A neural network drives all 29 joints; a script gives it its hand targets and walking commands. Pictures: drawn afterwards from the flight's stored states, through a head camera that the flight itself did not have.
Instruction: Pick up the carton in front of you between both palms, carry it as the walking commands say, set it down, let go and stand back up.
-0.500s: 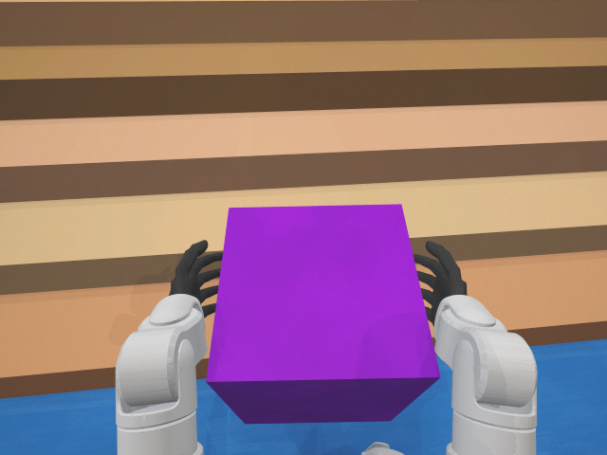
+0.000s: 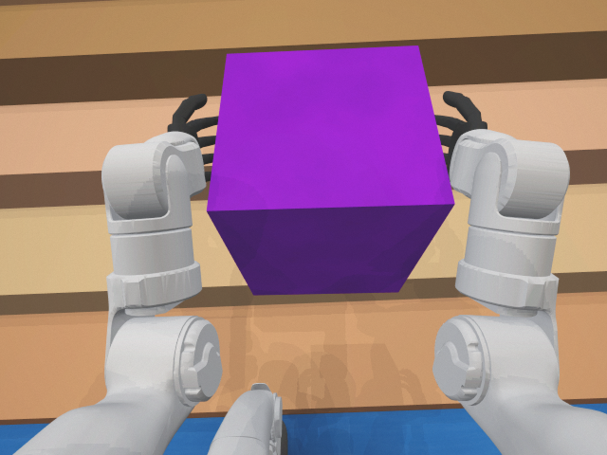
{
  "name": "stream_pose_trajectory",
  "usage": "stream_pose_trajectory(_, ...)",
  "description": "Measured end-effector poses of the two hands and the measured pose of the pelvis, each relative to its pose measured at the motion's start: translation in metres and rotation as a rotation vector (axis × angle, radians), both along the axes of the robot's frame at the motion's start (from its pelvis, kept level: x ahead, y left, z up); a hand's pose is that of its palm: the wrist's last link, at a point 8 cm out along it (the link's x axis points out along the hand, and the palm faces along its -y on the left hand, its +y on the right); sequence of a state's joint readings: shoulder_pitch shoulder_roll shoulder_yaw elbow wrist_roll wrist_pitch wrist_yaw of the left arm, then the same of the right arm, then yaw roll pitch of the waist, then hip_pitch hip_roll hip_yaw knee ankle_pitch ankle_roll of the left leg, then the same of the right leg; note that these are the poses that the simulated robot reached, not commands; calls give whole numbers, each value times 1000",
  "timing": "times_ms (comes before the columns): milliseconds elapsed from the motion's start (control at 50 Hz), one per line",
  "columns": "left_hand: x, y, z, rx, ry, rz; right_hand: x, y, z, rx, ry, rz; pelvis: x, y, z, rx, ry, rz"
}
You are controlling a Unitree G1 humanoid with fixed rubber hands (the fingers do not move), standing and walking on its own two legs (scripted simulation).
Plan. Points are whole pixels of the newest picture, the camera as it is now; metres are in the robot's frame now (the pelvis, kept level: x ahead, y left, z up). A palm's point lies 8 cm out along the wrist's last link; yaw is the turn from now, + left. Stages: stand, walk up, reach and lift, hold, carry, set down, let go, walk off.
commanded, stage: carry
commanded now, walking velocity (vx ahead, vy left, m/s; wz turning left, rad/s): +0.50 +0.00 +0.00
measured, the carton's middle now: (323, 188) +0.42 +0.01 +0.08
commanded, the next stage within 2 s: none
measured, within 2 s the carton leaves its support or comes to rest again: neither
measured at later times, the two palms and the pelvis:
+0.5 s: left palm out of the picture +0.78 +0.23 +0.16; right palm out of the picture +0.83 -0.06 +0.17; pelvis +0.42 +0.04 +0.08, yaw +1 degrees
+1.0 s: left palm out of the picture +1.38 +0.22 +0.58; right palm out of the picture +1.39 -0.08 +0.61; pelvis +0.96 +0.08 +0.42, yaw +0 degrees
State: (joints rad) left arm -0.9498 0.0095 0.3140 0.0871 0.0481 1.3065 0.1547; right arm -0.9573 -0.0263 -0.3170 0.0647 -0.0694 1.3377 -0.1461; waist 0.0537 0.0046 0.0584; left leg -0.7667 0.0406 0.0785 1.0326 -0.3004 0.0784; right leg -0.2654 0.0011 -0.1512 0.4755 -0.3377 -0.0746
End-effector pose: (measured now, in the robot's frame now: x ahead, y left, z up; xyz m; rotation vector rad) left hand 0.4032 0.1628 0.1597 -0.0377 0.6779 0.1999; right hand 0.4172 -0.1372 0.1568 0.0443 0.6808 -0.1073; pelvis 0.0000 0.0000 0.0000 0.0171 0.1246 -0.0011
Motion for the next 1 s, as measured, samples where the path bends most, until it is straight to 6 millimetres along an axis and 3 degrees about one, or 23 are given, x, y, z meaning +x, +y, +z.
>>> stream_pose_trajectory(120, 82, 18, -17, -23, 5, -1, 83, 18, -7, -10, 5, -24, 100, 19, -6, -11, 26, -21)
stream_pose_trajectory(180, 133, 26, -25, -39, 9, -31, 124, 26, -12, -36, 7, -47, 149, 33, -9, -30, 30, -20)
stream_pose_trajectory(320, 259, -5, -42, -111, -7, -132, 202, -2, -31, -62, -9, -175, 249, 47, -6, -47, 9, 36)
stream_pose_trajectory(380, 309, -7, -42, -103, 2, -124, 256, -5, -30, -23, -1, -191, 307, 49, 6, -59, -18, 21)
stream_pose_trajectory(440, 352, 23, -24, -71, 27, -26, 332, 23, -16, 36, 29, -92, 362, 44, 38, -55, 4, 19)
stream_pose_trajectory(500, 382, 70, 3, -82, 5, 107, 410, 77, 16, 14, 15, 66, 416, 36, 77, -53, -14, 32)
stream_pose_trajectory(560, 415, 117, 45, -93, -9, 251, 482, 133, 57, 28, 10, 190, 483, 34, 121, -24, -26, 27)
stream_pose_trajectory(600, 452, 142, 80, -82, -26, 305, 532, 161, 86, 36, -6, 249, 530, 36, 149, -9, -36, 38)
stream_pose_trajectory(640, 503, 156, 117, -79, -32, 309, 582, 175, 119, 32, -12, 261, 577, 41, 178, 19, -30, 52)
stream_pose_trajectory(660, 535, 156, 136, -82, -34, 282, 607, 172, 138, 18, -19, 243, 598, 45, 193, 33, -11, 48)
stream_pose_trajectory(700, 608, 141, 177, -71, -47, 179, 651, 149, 174, 4, -42, 154, 637, 58, 217, 15, 15, 67)
stream_pose_trajectory(760, 709, 86, 242, -60, -80, -13, 692, 89, 228, -11, -77, -22, 695, 76, 263, -7, 9, 79)
stream_pose_trajectory(820, 792, 24, 299, -94, -107, -178, 724, 32, 289, -25, -104, -201, 766, 86, 306, -41, -18, 79)
stream_pose_trajectory(880, 866, -14, 345, -103, -96, -260, 779, -3, 346, -8, -98, -301, 841, 91, 349, -68, -33, 40)
stream_pose_trajectory(900, 889, -17, 361, -87, -88, -263, 804, -7, 364, 7, -91, -306, 864, 92, 363, -94, -21, 36)
stream_pose_trajectory(940, 930, -3, 392, -57, -86, -207, 868, 3, 401, 28, -85, -247, 906, 89, 385, -81, 19, 30)
stream_pose_trajectory(1000, 977, 52, 425, -36, -90, -58, 968, 55, 449, -12, -89, -66, 963, 80, 419, -47, 13, 13)
